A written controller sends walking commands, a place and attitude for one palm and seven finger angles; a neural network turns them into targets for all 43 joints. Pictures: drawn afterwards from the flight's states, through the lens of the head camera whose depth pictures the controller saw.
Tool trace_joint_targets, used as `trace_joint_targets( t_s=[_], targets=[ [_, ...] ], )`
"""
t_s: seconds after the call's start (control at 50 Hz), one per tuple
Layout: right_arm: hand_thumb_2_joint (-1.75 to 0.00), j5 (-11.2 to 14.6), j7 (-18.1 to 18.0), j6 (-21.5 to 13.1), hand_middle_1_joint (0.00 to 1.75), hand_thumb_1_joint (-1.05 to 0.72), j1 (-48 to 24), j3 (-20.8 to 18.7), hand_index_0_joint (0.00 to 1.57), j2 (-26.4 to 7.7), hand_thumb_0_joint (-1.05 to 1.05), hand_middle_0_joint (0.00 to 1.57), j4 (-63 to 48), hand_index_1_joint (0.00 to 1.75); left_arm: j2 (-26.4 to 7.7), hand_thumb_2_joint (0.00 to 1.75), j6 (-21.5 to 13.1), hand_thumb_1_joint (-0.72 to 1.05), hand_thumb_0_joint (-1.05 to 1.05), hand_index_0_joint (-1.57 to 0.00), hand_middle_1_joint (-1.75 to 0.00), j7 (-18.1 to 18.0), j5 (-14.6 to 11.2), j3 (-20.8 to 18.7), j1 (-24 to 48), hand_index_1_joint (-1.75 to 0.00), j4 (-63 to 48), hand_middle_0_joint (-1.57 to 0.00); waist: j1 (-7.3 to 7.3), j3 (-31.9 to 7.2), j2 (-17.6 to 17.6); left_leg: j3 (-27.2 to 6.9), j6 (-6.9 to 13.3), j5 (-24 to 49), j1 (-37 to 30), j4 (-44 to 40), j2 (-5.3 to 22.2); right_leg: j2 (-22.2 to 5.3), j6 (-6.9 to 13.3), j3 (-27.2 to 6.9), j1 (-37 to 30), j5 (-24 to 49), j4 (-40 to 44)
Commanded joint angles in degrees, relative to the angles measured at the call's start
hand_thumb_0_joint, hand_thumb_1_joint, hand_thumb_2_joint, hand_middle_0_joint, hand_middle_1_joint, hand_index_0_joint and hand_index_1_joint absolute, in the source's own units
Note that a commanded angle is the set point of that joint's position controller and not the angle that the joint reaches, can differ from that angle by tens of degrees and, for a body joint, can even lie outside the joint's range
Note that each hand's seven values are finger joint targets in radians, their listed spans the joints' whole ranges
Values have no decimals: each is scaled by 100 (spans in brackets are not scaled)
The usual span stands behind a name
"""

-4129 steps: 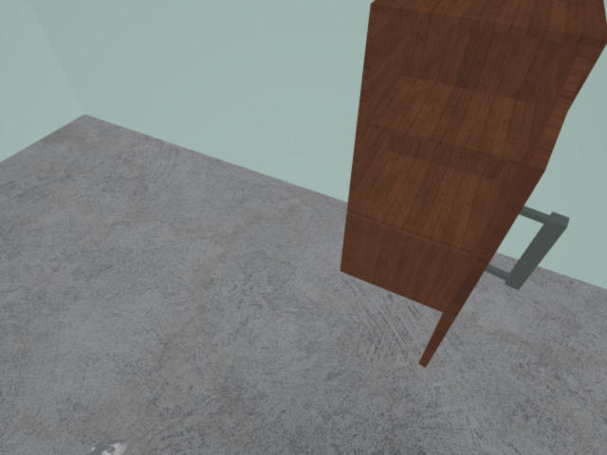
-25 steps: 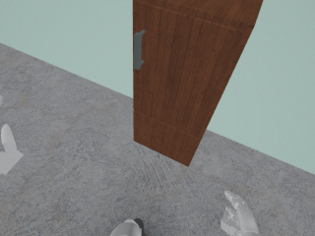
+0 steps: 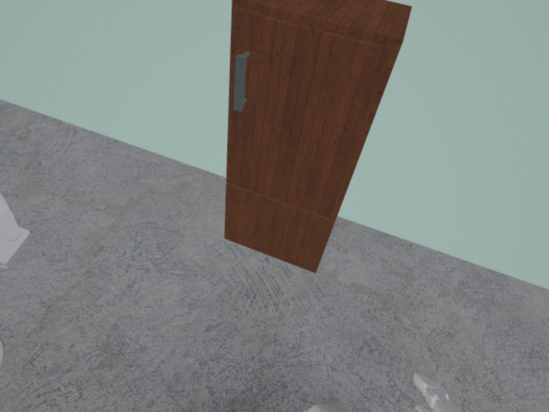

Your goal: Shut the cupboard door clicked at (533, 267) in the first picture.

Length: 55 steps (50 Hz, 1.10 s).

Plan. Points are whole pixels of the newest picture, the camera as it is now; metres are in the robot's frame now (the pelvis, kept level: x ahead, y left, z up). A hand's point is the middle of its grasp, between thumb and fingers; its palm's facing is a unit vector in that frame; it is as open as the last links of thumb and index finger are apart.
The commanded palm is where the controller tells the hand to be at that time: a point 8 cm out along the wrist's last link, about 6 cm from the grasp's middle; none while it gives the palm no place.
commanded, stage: stop stepping back and stand still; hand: left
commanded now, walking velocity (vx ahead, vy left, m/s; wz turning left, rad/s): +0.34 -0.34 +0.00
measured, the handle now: (242, 81) +0.95 +0.14 +0.05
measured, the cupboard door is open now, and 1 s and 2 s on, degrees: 0 0 0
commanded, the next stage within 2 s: let the arm hang, fingers relaxed in 1.32 s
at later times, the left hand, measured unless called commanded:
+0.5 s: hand out of the picture +0.12 +0.25 +0.17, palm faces +0.55 -0.76 -0.35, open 7.5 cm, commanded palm +0.07 +0.29 +0.20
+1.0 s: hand (30, 297) +0.18 +0.27 +0.16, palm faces +0.43 -0.76 -0.48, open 7.4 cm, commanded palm +0.13 +0.30 +0.20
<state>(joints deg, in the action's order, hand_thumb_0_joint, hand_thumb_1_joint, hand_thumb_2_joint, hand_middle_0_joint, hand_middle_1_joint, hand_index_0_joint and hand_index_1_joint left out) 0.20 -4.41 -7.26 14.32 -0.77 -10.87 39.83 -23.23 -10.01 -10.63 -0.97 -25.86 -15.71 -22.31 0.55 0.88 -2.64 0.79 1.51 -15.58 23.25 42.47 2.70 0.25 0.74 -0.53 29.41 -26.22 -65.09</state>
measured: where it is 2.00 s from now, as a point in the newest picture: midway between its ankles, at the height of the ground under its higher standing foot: outside the picture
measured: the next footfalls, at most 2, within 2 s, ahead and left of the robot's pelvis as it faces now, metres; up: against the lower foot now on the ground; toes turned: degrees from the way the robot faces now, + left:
right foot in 0.28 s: -0.04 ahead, -0.09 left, +0.00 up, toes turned -3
left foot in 0.62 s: +0.07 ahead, +0.12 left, +0.00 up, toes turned +5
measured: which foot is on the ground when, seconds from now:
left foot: down 0.00-0.24, up 0.26-0.60, down 0.62-1.00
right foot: up 0.00-0.26, down 0.28-1.00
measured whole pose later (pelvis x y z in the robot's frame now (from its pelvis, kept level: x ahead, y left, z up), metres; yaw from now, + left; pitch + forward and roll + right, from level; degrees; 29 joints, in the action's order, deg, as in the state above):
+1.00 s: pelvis -0.01 +0.00 +0.01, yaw +0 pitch -1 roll +0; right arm 0.4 -4.1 -3.3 13.4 0.1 -12.3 37.1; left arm -21.3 -11.1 -9.6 -1.7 -21.9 -33.3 -25.8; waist -0.8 2.4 0.5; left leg 4.3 0.5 -11.0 18.2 32.5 1.5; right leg 0.3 2.3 4.8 7.7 -23.1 -31.6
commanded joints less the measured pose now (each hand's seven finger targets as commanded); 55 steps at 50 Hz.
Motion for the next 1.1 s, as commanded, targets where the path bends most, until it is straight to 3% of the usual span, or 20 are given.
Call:
trace_joint_targets(
  t_s=[0.0, 0.12, 0.18, 0.2, 0.24, 0.28, 0.34, 0.42, 0.48, 0.54, 0.58, 0.6, 0.62, 0.66, 0.72, 0.78, 0.84, 0.94, 1.0, 1.08],
  targets=[
    [-90, -23, 205, -333, 30, -90, -801, -316, 20, -878, 0, 20, -1225, 30, -1222, 90, -412, 90, 0, -20, -30, 202, -12, -373, -587, -30, -2727, -20, -112, -378, 1751, -1759, -542, -3194, 63, -3617, 1163, 163, 2, 189, 237, 1096, -762],
    [-90, -208, 79, 66, 30, -90, -761, -131, 20, -572, 0, 20, -1279, 30, -1492, 90, -334, 90, 0, -20, -30, 30, -119, -873, -2063, -30, -2400, -20, -78, -586, 1953, -585, -37, -2393, 426, -3717, 1156, 417, 112, 999, -1726, 349, 1952],
    [-90, -198, -45, 197, 30, -90, -720, -121, 20, -508, 0, 20, -1177, 30, -1497, 90, -43, 90, 0, -20, -30, 6, -196, -973, -1714, -30, -1663, -20, -130, -813, 1630, 102, -307, -1907, 952, -2643, 801, 576, 303, 1266, -3286, -415, 3456],
    [-90, -135, -38, 199, 30, -90, -600, -121, 20, -463, 0, 20, -1097, 30, -1397, 90, 47, 90, 0, -20, -30, 15, -200, -884, -1746, -30, -1356, -20, -101, -883, 954, 514, -341, -1598, 869, -1492, 393, 230, 453, 915, -3329, -339, 4208],
    [-90, 33, -12, 263, 30, -90, -588, -201, 20, -645, 0, 20, -1067, 30, -1530, 90, 35, 90, 0, -20, -30, 41, -166, -847, -1143, -30, -1206, -20, -45, -241, -1017, 56, -168, -1211, 2202, 2002, -137, -1899, 1222, -2237, -2382, -698, 5488],
    [-90, -80, 63, 97, 30, -90, -722, -149, 20, -782, 0, 20, -1038, 30, -1955, 90, -249, 90, 0, -20, -30, 64, -207, -1192, -651, -30, -1151, -20, 132, 305, -1030, -296, -340, -587, 2551, 3417, 131, -2403, 1542, -2795, -1363, -132, 5834],
    [-90, 7, 10, 142, 30, -90, -633, -295, 20, -881, 0, 20, -984, 30, -729, 90, -256, 90, 0, -20, -30, 146, -112, -10, -736, -30, -481, -20, 79, 491, -300, -299, -317, 283, 2188, 2653, 315, -1708, 1089, -1812, -1360, -471, 5435],
    [-90, -72, -198, -7, 30, -90, -876, -154, 20, -735, 0, 20, -960, 30, -944, 90, -431, 90, 0, -20, -30, 13, 20, 233, 490, -30, -1109, -20, -1, 576, -71, 420, -170, 147, 928, 991, 157, -1387, 770, -604, -1080, 50, 5315],
    [-90, -109, -254, -219, 30, -90, -797, -203, 20, -699, 0, 20, -1045, 30, -1283, 90, -546, 90, 0, -20, -30, -115, 36, -135, 500, -30, -1866, -20, -148, 205, -580, 731, -78, 89, 24, -100, -19, -1398, 798, -644, -1351, 267, 5191],
    [-90, -111, -239, -241, 30, -90, -694, -215, 20, -668, 0, 20, -1156, 30, -1498, 90, -583, 90, 0, -20, -30, -189, -75, -669, -394, -30, -2382, -20, -153, -217, 142, 820, -53, 181, -836, -1318, -133, -1287, 799, -478, -1685, 732, 4479],
    [-90, -69, -223, -230, 30, -90, -514, -268, 20, -790, 0, 20, -1249, 30, -1459, 90, -675, 90, 0, -20, -30, -209, -200, -908, -966, -30, -2544, -20, -22, -800, 1248, 161, 131, 745, -1892, -1994, 205, -736, 348, -25, -1597, 1766, 2950],
    [-90, -47, -187, -200, 30, -90, -474, -339, 20, -916, 0, 20, -1305, 30, -1365, 90, -690, 90, 0, -20, -30, -210, -214, -976, -1473, -30, -2317, -20, -70, -1163, 2103, -897, 437, 1985, -2647, -1793, 989, -277, 66, 335, -874, 1359, 2176],
    [-90, -49, -94, -155, 30, -90, -440, -281, 20, -841, 0, 20, -1320, 30, -1330, 90, -706, 90, 0, -20, -30, -185, -206, -932, -1398, -30, -2261, -20, -18, -1068, 1972, -1449, 692, 3120, -2730, -1914, 1403, -25, -43, 424, -440, 116, 2017],
    [-90, -95, -50, -119, 30, -90, -493, -227, 20, -791, 0, 20, -1183, 30, -1411, 90, -594, 90, 0, -20, -30, -70, -189, -1055, -1549, -30, -1788, -20, 36, -754, 1919, -970, 614, 3275, -2081, -1797, 1346, -80, -46, 470, -760, -14, 2863],
    [-90, 62, 13, -79, 30, -90, -435, -218, 20, -819, 0, 20, -1166, 30, -1136, 90, -476, 90, 0, -20, -30, -2, -184, -876, -1870, -30, -1149, -20, 19, -577, 946, 17, 168, 1523, -573, -1305, 763, -169, -42, 278, -2328, 1898, 4068],
    [-90, 139, 133, 81, 30, -90, -467, -276, 20, -746, 0, 20, -1247, 30, -968, 90, -398, 90, 0, -20, -30, 21, -239, -615, -2104, -30, -840, -20, 24, -478, -1172, 318, -253, -699, 695, 428, -104, -1598, 534, -1670, -2838, 4578, 4425],
    [-90, 88, 102, 135, 30, -90, -693, -110, 20, -624, 0, 20, -1256, 30, -1109, 90, -519, 90, 0, -20, -30, -28, -135, -650, -1849, -30, -1060, -20, -94, -651, -705, 136, -154, -1125, 1067, 264, 8, -1654, 637, -1139, -3559, 5993, 3844],
    [-90, -17, -82, 33, 30, -90, -748, -85, 20, -596, 0, 20, -1240, 30, -1205, 90, -602, 90, 0, -20, -30, -81, -115, -491, -824, -30, -1991, -20, -8, -878, -136, 534, -96, 1137, -956, -1450, -315, -970, 256, -180, -2664, 4944, 3568],
    [-90, 19, -92, -11, 30, -90, -648, -244, 20, -820, 0, 20, -1257, 30, -1424, 90, -620, 90, 0, -20, -30, -100, -103, -660, -798, -30, -2343, -20, -84, -1197, 1075, -621, 345, 3272, -2533, -1630, 808, -321, -206, 123, -1363, 2256, 2790],
    [-90, -16, 5, -74, 30, -90, -705, -100, 20, -681, 0, 20, -1194, 30, -1216, 90, -573, 90, 0, -20, -30, -22, -75, -658, -1017, -30, -1839, -20, -77, -361, 1711, -793, 408, 2020, -1054, -2263, 1082, -171, -124, 214, -1755, 422, 3445]
  ],
)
